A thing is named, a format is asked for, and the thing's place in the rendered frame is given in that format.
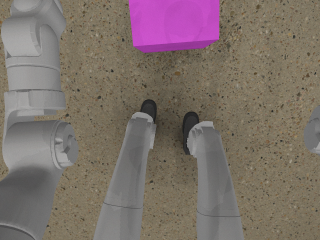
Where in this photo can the left robot upper arm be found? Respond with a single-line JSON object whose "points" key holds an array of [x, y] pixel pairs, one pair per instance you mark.
{"points": [[36, 153]]}

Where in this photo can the left robot forearm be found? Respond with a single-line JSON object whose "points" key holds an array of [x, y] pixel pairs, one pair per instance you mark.
{"points": [[31, 39]]}

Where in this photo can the right robot upper arm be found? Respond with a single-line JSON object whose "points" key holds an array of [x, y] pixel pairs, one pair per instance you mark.
{"points": [[311, 132]]}

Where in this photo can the carton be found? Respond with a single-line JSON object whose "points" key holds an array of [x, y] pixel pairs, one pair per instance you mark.
{"points": [[172, 25]]}

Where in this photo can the robot right foot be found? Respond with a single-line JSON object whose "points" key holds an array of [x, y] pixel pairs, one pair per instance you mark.
{"points": [[190, 120]]}

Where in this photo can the robot left thigh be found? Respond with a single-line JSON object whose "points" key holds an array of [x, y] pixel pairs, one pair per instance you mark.
{"points": [[121, 213]]}

